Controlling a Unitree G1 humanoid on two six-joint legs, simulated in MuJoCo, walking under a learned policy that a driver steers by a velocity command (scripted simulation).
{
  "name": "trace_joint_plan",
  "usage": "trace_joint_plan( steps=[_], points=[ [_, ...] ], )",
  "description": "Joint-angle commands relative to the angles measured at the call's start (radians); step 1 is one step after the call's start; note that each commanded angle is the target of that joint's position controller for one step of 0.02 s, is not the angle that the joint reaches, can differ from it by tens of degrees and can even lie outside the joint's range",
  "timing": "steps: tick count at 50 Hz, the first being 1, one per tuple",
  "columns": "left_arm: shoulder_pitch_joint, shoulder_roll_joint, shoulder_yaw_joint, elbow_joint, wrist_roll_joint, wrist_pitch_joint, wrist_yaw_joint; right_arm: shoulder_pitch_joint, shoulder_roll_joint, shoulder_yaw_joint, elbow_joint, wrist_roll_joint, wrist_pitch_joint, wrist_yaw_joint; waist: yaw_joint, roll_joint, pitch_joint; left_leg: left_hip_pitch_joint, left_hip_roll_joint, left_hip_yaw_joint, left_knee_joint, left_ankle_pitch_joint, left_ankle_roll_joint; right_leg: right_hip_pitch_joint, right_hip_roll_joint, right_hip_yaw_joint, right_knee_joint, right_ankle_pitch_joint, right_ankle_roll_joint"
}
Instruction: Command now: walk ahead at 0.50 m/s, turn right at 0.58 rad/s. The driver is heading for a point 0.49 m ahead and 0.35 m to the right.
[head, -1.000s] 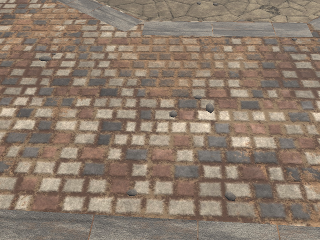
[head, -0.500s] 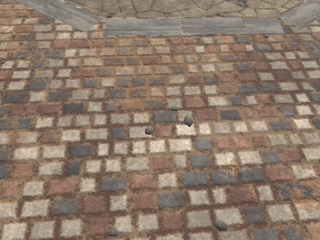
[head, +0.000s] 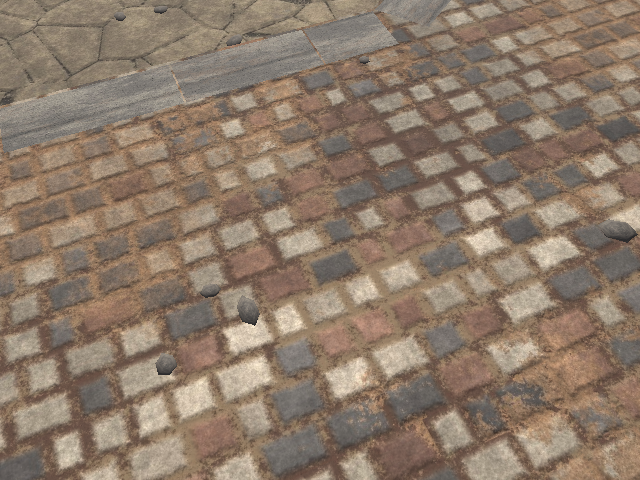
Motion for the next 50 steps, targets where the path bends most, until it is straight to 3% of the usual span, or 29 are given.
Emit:
trace_joint_plan(
  steps=[1, 4, 7, 11, 14, 15, 16, 17, 18, 19, 20, 21, 22, 23, 25, 28, 34, 38, 40, 41, 42, 43, 44, 45, 46, 47, 48, 49, 50],
  points=[
    [-0.013, 0.135, 0.038, -0.078, 0.007, -0.028, 0.017, 0.032, -0.113, -0.029, -0.061, -0.021, -0.002, -0.005, -0.022, -0.046, -0.141, -0.159, 0.048, -0.035, -0.081, 0.071, -0.025, 0.201, -0.269, 0.371, -0.272, 0.199, -0.204],
    [0.025, 0.160, 0.045, -0.052, -0.001, -0.027, 0.036, -0.052, -0.075, -0.014, -0.083, -0.027, 0.012, -0.007, -0.002, -0.041, -0.097, -0.170, 0.026, -0.017, -0.260, 0.205, -0.068, 0.132, -0.228, 0.290, -0.284, 0.235, -0.188],
    [0.059, 0.167, 0.047, -0.030, -0.009, -0.018, 0.047, -0.167, -0.048, 0.000, -0.105, -0.020, 0.006, 0.002, 0.044, -0.075, -0.076, -0.105, -0.020, -0.012, -0.499, 0.399, -0.077, 0.097, -0.180, 0.251, -0.270, 0.127, -0.137],
    [0.116, 0.171, 0.052, 0.003, -0.018, -0.009, 0.050, -0.246, -0.074, -0.006, -0.130, -0.001, -0.009, 0.019, 0.071, -0.095, -0.066, -0.040, -0.057, -0.034, -0.643, 0.441, -0.060, 0.135, -0.208, 0.328, -0.215, 0.036, -0.112],
    [0.112, 0.162, 0.053, 0.011, -0.016, 0.000, 0.054, -0.208, -0.111, -0.025, -0.125, 0.003, -0.020, 0.025, 0.040, -0.136, -0.074, 0.017, -0.062, -0.049, -0.688, 0.323, -0.022, 0.204, -0.237, 0.414, -0.127, 0.034, -0.089],
    [0.099, 0.154, 0.051, 0.009, -0.015, 0.004, 0.053, -0.153, -0.119, -0.033, -0.111, 0.004, -0.025, 0.023, 0.008, -0.149, -0.085, 0.088, -0.067, -0.033, -0.714, 0.298, -0.002, 0.201, -0.227, 0.423, -0.086, 0.052, -0.075],
    [0.096, 0.122, 0.040, 0.005, -0.012, 0.005, 0.052, -0.063, -0.141, -0.048, -0.090, -0.002, -0.029, 0.016, -0.037, -0.142, -0.135, 0.230, -0.054, -0.027, -0.743, 0.293, 0.028, 0.177, -0.181, 0.397, 0.011, 0.087, -0.045],
    [0.105, 0.058, 0.016, -0.009, 0.000, 0.003, 0.048, 0.076, -0.189, -0.063, -0.079, -0.020, -0.033, 0.008, -0.094, -0.048, -0.269, 0.471, 0.099, -0.170, -0.731, 0.228, 0.091, 0.077, -0.120, 0.321, 0.275, -0.011, -0.006],
    [0.234, 0.001, -0.002, -0.040, -0.027, -0.005, 0.048, 0.168, -0.270, -0.083, -0.048, -0.031, -0.018, 0.009, -0.043, 0.278, -0.394, 0.789, 0.321, -0.628, -0.826, -0.028, 0.251, -0.275, 0.022, 0.180, 0.608, -0.404, 0.067],
    [0.233, 0.101, 0.012, -0.022, -0.038, -0.005, 0.053, 0.158, -0.187, -0.066, -0.052, -0.007, -0.014, 0.017, -0.060, 0.233, -0.345, 0.771, 0.349, -0.762, -0.891, -0.261, 0.249, -0.415, -0.053, 0.196, 0.756, -0.410, 0.083],
    [0.132, 0.161, 0.031, -0.026, -0.033, 0.000, 0.053, 0.116, -0.125, -0.050, -0.063, -0.004, -0.008, 0.013, -0.084, 0.142, -0.223, 0.663, 0.307, -0.613, -0.905, -0.237, 0.207, -0.447, -0.089, 0.183, 0.798, -0.316, 0.090],
    [0.075, 0.162, 0.033, -0.036, -0.021, 0.005, 0.056, 0.068, -0.103, -0.040, -0.068, -0.012, -0.001, 0.010, -0.073, 0.077, -0.156, 0.553, 0.267, -0.474, -0.910, -0.096, 0.181, -0.419, -0.122, 0.150, 0.787, -0.245, 0.096],
    [0.038, 0.150, 0.035, -0.048, -0.010, 0.005, 0.052, 0.041, -0.080, -0.033, -0.061, -0.017, 0.003, 0.008, -0.061, 0.066, -0.102, 0.466, 0.229, -0.374, -0.928, 0.028, 0.177, -0.402, -0.149, 0.149, 0.745, -0.194, 0.099],
    [0.038, 0.132, 0.036, -0.053, -0.014, 0.007, 0.045, 0.030, -0.068, -0.027, -0.054, -0.023, 0.001, 0.003, -0.039, 0.093, -0.087, 0.408, 0.201, -0.296, -0.948, 0.108, 0.166, -0.358, -0.175, 0.147, 0.715, -0.161, 0.098],
    [0.044, 0.093, 0.030, -0.055, -0.024, 0.017, 0.037, 0.029, -0.062, -0.028, -0.038, -0.016, -0.005, 0.000, -0.028, 0.111, -0.077, 0.368, 0.177, -0.193, -0.987, 0.185, 0.172, -0.331, -0.192, 0.119, 0.674, -0.140, 0.101],
    [-0.008, 0.061, 0.019, -0.081, -0.016, 0.024, 0.034, 0.044, -0.099, -0.041, -0.010, -0.012, -0.011, -0.002, -0.029, 0.074, -0.053, 0.368, 0.195, -0.098, -1.026, 0.299, 0.200, -0.381, -0.207, 0.108, 0.578, -0.079, 0.117],
    [-0.156, 0.031, 0.002, -0.112, -0.015, 0.006, 0.001, 0.066, -0.143, -0.047, 0.028, -0.007, 0.007, -0.008, -0.079, 0.046, -0.021, 0.411, 0.167, 0.109, -1.031, 0.433, 0.166, -0.334, -0.193, 0.028, 0.268, 0.180, 0.106],
    [-0.239, 0.037, 0.003, -0.150, -0.019, 0.004, -0.023, 0.113, -0.179, -0.056, 0.057, 0.012, 0.029, -0.008, -0.090, 0.046, 0.007, 0.505, 0.202, 0.170, -0.993, 0.541, 0.143, -0.306, -0.168, -0.028, 0.147, 0.130, 0.064],
    [-0.207, 0.070, 0.020, -0.155, -0.013, 0.009, -0.027, 0.108, -0.210, -0.066, 0.057, 0.022, 0.041, -0.014, -0.047, 0.075, -0.034, 0.548, 0.206, 0.209, -0.881, 0.858, 0.124, -0.210, -0.111, -0.077, 0.124, 0.030, 0.023],
    [-0.140, 0.100, 0.036, -0.143, -0.009, 0.014, -0.025, 0.104, -0.227, -0.071, 0.055, 0.026, 0.048, -0.018, -0.001, 0.089, -0.082, 0.554, 0.202, 0.228, -0.765, 1.018, 0.114, -0.113, -0.072, -0.102, 0.119, -0.016, -0.003],
    [0.002, 0.141, 0.062, -0.108, -0.011, 0.019, -0.018, 0.090, -0.226, -0.070, 0.050, 0.031, 0.054, -0.022, 0.084, 0.074, -0.157, 0.497, 0.179, 0.255, -0.580, 1.066, 0.091, 0.084, -0.031, -0.114, 0.065, 0.020, -0.039],
    [0.183, 0.202, 0.095, -0.060, -0.015, 0.030, 0.000, 0.096, -0.194, -0.057, 0.038, 0.018, 0.052, -0.027, 0.169, 0.017, -0.245, 0.292, 0.144, 0.257, -0.310, 0.876, 0.054, 0.388, -0.055, -0.023, 0.039, 0.049, -0.083],
    [0.171, 0.317, 0.109, -0.057, -0.027, 0.029, 0.015, 0.183, -0.038, -0.008, -0.019, -0.035, 0.035, -0.013, 0.053, -0.277, -0.308, -0.167, -0.033, 0.228, 0.057, -0.105, -0.008, 0.726, -0.325, 0.491, -0.003, -0.033, -0.238],
    [0.196, 0.271, 0.091, -0.099, -0.019, 0.008, 0.008, 0.124, -0.094, -0.006, -0.042, -0.010, -0.003, 0.000, 0.104, -0.217, -0.498, -0.298, -0.105, -0.025, 0.225, -0.251, -0.010, 0.802, -0.437, 0.868, -0.175, -0.238, -0.343],
    [0.166, 0.204, 0.070, -0.083, -0.010, -0.009, 0.003, 0.012, -0.161, -0.025, -0.072, 0.031, -0.023, 0.009, 0.127, -0.135, -0.358, -0.386, -0.048, -0.058, 0.215, -0.145, 0.007, 0.718, -0.405, 0.731, -0.213, -0.206, -0.277],
    [0.118, 0.180, 0.062, -0.077, -0.011, -0.018, 0.003, -0.013, -0.146, -0.017, -0.083, 0.030, -0.035, 0.008, 0.088, -0.081, -0.246, -0.365, -0.007, -0.048, 0.124, -0.055, 0.019, 0.569, -0.361, 0.602, -0.217, -0.126, -0.240],
    [0.049, 0.154, 0.053, -0.083, -0.009, -0.021, 0.005, -0.010, -0.138, -0.017, -0.068, 0.006, -0.038, 0.001, 0.040, -0.023, -0.183, -0.302, 0.025, -0.046, 0.036, -0.004, 0.012, 0.428, -0.319, 0.507, -0.220, -0.009, -0.210],
    [0.004, 0.131, 0.044, -0.095, 0.002, -0.023, 0.008, 0.008, -0.148, -0.024, -0.061, -0.009, -0.030, -0.001, 0.005, -0.040, -0.157, -0.232, 0.045, -0.053, -0.021, 0.032, 0.005, 0.332, -0.288, 0.443, -0.236, 0.099, -0.200],
    [-0.016, 0.128, 0.041, -0.100, 0.008, -0.023, 0.012, 0.023, -0.147, -0.026, -0.057, -0.014, -0.018, 0.000, -0.016, -0.053, -0.147, -0.187, 0.048, -0.051, -0.049, 0.050, -0.007, 0.271, -0.274, 0.421, -0.257, 0.150, -0.201]
  ],
)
